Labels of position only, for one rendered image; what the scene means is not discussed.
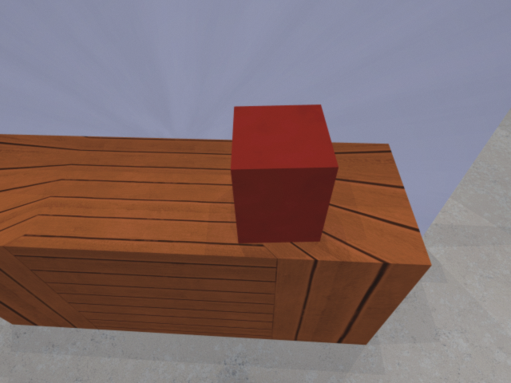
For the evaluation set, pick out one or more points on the carton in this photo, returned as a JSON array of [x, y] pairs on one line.
[[283, 171]]

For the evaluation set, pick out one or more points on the pedestal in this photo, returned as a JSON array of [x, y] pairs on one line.
[[139, 234]]

